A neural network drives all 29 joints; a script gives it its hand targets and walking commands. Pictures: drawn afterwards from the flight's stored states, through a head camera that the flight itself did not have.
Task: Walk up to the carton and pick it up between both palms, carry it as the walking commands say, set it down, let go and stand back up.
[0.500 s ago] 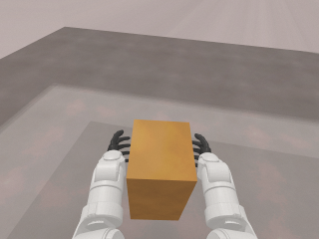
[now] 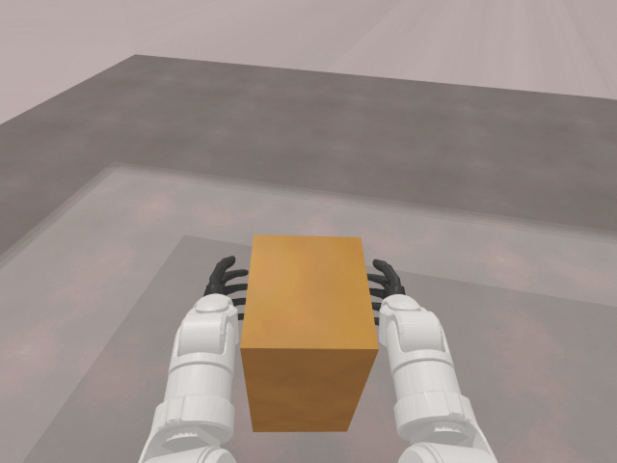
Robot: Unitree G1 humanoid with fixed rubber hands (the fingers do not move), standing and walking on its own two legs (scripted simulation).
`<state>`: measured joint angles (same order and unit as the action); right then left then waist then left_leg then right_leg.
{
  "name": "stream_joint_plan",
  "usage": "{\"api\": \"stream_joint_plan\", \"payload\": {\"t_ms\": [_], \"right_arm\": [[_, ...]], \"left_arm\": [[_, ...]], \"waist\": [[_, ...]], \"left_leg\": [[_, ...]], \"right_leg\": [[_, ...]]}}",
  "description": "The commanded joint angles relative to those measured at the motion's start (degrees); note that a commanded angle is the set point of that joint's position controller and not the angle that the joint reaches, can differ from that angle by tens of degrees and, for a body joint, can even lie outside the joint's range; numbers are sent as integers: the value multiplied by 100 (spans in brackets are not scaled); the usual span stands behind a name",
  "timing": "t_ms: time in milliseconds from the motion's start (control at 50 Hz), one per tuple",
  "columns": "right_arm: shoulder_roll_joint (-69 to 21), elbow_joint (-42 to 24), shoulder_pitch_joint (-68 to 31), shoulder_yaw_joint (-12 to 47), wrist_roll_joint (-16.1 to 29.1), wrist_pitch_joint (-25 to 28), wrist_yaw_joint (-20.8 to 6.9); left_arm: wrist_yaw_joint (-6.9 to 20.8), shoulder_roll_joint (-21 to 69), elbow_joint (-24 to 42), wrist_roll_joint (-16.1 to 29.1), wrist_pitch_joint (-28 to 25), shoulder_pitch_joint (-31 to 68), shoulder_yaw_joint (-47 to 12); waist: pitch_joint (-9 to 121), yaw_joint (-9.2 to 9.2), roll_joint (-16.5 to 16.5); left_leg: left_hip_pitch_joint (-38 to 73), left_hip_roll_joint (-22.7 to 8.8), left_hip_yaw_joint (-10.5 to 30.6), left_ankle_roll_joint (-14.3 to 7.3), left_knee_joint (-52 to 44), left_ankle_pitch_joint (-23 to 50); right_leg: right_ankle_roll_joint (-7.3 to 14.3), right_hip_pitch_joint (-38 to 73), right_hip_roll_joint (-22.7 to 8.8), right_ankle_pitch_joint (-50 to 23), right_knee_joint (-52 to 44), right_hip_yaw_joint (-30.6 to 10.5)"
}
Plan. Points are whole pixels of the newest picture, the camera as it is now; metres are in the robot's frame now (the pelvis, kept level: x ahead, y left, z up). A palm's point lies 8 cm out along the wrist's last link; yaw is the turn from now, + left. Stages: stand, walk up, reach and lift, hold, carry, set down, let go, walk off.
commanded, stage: reach and lift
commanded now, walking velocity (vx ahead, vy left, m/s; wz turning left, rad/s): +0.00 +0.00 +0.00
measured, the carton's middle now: (303, 340) +0.32 +0.00 -0.02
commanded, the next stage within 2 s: hold in 0.72 s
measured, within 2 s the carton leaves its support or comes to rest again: neither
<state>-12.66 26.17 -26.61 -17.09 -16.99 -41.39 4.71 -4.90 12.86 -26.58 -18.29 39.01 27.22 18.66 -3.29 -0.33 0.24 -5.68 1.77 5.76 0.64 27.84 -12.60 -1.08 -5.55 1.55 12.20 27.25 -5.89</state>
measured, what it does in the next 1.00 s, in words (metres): stands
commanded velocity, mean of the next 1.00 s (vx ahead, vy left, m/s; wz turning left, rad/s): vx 0.00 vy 0.00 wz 0.00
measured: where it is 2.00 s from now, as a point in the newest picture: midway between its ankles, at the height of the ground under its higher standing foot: outside the picture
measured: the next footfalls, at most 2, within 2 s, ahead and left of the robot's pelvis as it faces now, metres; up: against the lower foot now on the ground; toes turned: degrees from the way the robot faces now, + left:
none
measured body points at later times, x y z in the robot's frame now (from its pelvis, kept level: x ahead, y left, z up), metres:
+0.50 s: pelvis +0.00 +0.00 +0.00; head -0.05 +0.00 +0.45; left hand +0.33 +0.12 +0.05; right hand +0.32 -0.13 +0.05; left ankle +0.04 +0.13 -0.74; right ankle +0.04 -0.13 -0.74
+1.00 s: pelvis +0.00 -0.01 +0.00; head -0.07 -0.01 +0.45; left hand +0.32 +0.11 +0.06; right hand +0.31 -0.13 +0.05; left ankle +0.04 +0.13 -0.74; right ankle +0.04 -0.13 -0.74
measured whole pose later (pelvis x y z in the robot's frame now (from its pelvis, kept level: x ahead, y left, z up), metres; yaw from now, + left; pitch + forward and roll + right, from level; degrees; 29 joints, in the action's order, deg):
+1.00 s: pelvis +0.00 -0.01 +0.00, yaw +0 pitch -10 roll +0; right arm -11.2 24.6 -22.9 -12.9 -15.9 -43.7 4.5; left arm -4.5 11.9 -25.7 -18.5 41.9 24.6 14.4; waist -1.6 -0.2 -0.5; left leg -3.8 1.6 5.8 1.1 26.0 -11.8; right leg -0.6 -4.5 1.7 12.1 27.0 -5.9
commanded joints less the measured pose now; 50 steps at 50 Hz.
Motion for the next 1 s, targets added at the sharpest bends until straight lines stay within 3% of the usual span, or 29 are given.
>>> {"api": "stream_joint_plan", "payload": {"t_ms": [0, 20, 80, 100, 140, 160, 200, 220, 260, 280, 360, 380, 400, 420, 440, 480, 500, 520, 560, 600, 620, 700, 720, 740, 800, 880, 940, 960, 980], "right_arm": [[-5749, -133, -3724, 3045, 1476, 366, -1218], [-5972, -76, -3714, 3046, 1467, 320, -1232], [-5859, -149, -3295, 3024, 1448, 275, -1218], [-5897, -701, -3597, 3444, 1598, 337, -1209], [-5790, -233, -3176, 2939, 1478, 257, -1168], [-5923, -146, -3188, 2902, 1389, 311, -1181], [-5983, -412, -3689, 3108, 1612, 353, -1215], [-5924, -71, -3145, 3068, 1531, 300, -1264], [-5950, -115, -3101, 3079, 1516, 325, -1193], [-6033, -384, -3560, 3152, 1578, 327, -1195], [-5946, -222, -3051, 3152, 1527, 319, -1199], [-5915, -696, -3457, 3324, 1622, 358, -1242], [-5884, -393, -3323, 3099, 1544, 309, -1204], [-6022, -2, -3210, 3120, 1572, 239, -1259], [-5914, -510, -3368, 3156, 1534, 283, -1227], [-5880, -517, -3385, 3110, 1547, 293, -1242], [-6007, -223, -3295, 3125, 1623, 290, -1312], [-5883, -552, -3179, 3350, 1659, 264, -1313], [-5979, -243, -2613, 3093, 1596, 247, -1297], [-5807, -933, -3494, 3274, 1695, 316, -1350], [-5771, -820, -3463, 3257, 1628, 266, -1347], [-6124, -245, -3040, 2944, 1524, 217, -1354], [-6174, -143, -2901, 3128, 1591, 131, -1413], [-6140, -307, -2993, 3153, 1742, 210, -1444], [-6194, -783, -3129, 3427, 1628, 234, -1348], [-6293, -543, -2964, 3329, 1723, 195, -1366], [-6221, -391, -2613, 3255, 1646, 121, -1402], [-6172, -768, -3046, 3243, 1740, 168, -1393], [-6102, -442, -2857, 3241, 1683, 80, -1448]], "left_arm": [[1257, 5888, -342, 1529, -133, 3441, -3010], [1252, 5733, -589, 1281, -87, 3055, -2755], [1269, 5840, -486, 1437, -49, 2903, -2750], [1300, 5955, -274, 1627, -137, 2804, -3072], [1279, 5719, -301, 1314, 2, 2541, -2834], [1252, 5938, -5, 1453, -48, 2900, -3158], [1255, 5895, -36, 1566, -76, 3312, -3032], [1275, 5800, 208, 1660, -135, 3308, -3241], [1301, 5845, -231, 1482, -60, 2928, -3113], [1305, 5712, -156, 1466, -126, 3045, -2953], [1310, 5842, -96, 1525, -80, 2987, -3132], [1340, 6162, -82, 1613, -105, 2802, -3239], [1331, 5978, -234, 1503, -37, 2775, -3064], [1280, 5652, -143, 1466, -78, 2974, -2878], [1328, 6010, -263, 1497, -43, 2771, -2967], [1329, 6052, -362, 1444, -6, 2673, -3022], [1305, 6039, 372, 1732, -164, 3250, -3285], [1318, 6029, -88, 1605, -40, 2594, -3090], [1306, 6132, 22, 1628, 3, 2699, -3308], [1359, 6361, -367, 1520, 79, 2117, -3175], [1376, 6358, -336, 1652, 48, 2579, -3090], [1363, 6086, 298, 1705, 24, 3215, -3220], [1351, 6293, -152, 1652, 103, 2588, -3152], [1353, 6077, 271, 1651, 39, 2963, -3212], [1420, 6261, -132, 1688, 69, 2480, -3194], [1390, 6247, 168, 1684, 71, 2571, -3332], [1370, 6142, -140, 1532, 146, 1981, -3044], [1417, 6288, 33, 1558, 164, 2475, -3210], [1438, 6055, 81, 1612, 98, 2432, -3086]], "waist": [[1906, -52, 179], [1633, 207, -62], [1777, 95, -286], [1894, 56, -770], [1754, 105, 94], [1673, -51, 60], [1618, 71, 135], [1876, -99, 15], [1884, -15, 106], [1527, 83, -263], [1520, -39, 142], [2050, -35, -165], [1815, -6, 253], [1681, 154, -80], [1475, 2, -254], [1638, 97, 320], [2255, -38, -242], [1700, 2, -271], [1464, -133, 372], [1936, 70, -4], [1665, -142, -9], [1789, -77, 289], [1614, 22, -254], [1613, 77, 280], [1788, 51, -377], [1975, 14, 123], [1533, 113, -222], [1493, 44, 123], [1285, 19, -366]], "left_leg": [[126, 292, -167, -49, -527, 81], [83, 353, -231, -133, -543, 338], [222, 350, -161, -115, -611, 696], [550, 326, -178, -136, -544, 1102], [296, 384, -177, -63, -607, 1001], [314, 382, -195, -41, -534, 772], [135, 298, -154, -86, -570, 55], [266, 252, -140, -69, -586, 755], [167, 345, -199, -76, -491, 414], [-17, 316, -243, -125, -521, 449], [280, 292, -142, -87, -514, 434], [231, 300, -170, -74, -513, 424], [159, 361, -215, -59, -573, 316], [17, 346, -201, -95, -610, 278], [63, 308, -141, -115, -612, 191], [-118, 355, -143, -36, -654, 181], [378, 275, -95, -39, -561, 604], [177, 251, -81, -102, -619, 596], [195, 366, -225, -9, -591, 705], [253, 324, -131, -65, -683, 417], [125, 309, -150, -98, -643, -7], [98, 319, -158, -37, -627, 62], [173, 272, -128, -110, -682, 16], [50, 332, -168, -41, -651, 268], [227, 334, -176, -132, -614, 374], [259, 350, -170, -60, -597, 315], [156, 281, -146, -87, -719, 438], [63, 408, -268, -75, -676, 100], [-34, 265, -117, -100, -776, 220]], "right_leg": [[45, 396, 322, -222, -379, 163], [-36, 388, 293, -435, -419, 162], [22, 672, 332, -850, -500, 153], [-106, 534, 375, -1277, -452, 177], [-28, 660, 313, -1136, -469, 123], [-28, 489, 316, -878, -484, 131], [48, 368, 329, -132, -418, 135], [33, 532, 373, -909, -369, 190], [3, 517, 302, -594, -421, 118], [-74, 480, 341, -671, -419, 167], [42, 244, 283, -481, -407, 108], [-14, 558, 355, -484, -403, 251], [17, 437, 316, -304, -455, 179], [-9, 508, 333, -401, -449, 206], [44, 408, 360, -211, -501, 160], [77, 660, 348, -366, -456, 179], [55, 573, 427, -681, -382, 237], [35, 549, 397, -674, -447, 204], [78, 459, 367, -821, -447, 175], [58, 666, 395, -514, -478, 196], [94, 467, 380, -84, -492, 200], [137, 409, 363, -227, -460, 192], [85, 414, 365, -97, -525, 252], [86, 420, 335, -413, -492, 182], [18, 608, 344, -473, -512, 181], [76, 557, 331, -466, -446, 145], [16, 451, 315, -495, -499, 193], [42, 446, 324, -217, -536, 169], [-5, 350, 383, -236, -532, 271]]}}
